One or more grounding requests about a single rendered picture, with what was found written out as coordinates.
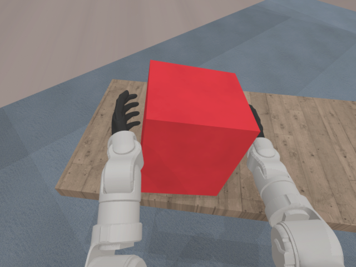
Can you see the robot right hand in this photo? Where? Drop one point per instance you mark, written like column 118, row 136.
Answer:
column 261, row 134

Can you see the left robot forearm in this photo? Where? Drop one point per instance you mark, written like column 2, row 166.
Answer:
column 118, row 224

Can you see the robot left upper arm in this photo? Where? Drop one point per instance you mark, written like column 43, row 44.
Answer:
column 117, row 261

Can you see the right robot forearm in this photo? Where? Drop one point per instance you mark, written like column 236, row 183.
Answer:
column 282, row 200

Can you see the robot right upper arm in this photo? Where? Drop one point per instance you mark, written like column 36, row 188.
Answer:
column 305, row 243

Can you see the carton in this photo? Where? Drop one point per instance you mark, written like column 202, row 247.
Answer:
column 197, row 127

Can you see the table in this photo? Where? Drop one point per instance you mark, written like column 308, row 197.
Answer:
column 315, row 138

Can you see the robot left hand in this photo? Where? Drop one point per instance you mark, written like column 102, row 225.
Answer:
column 119, row 118

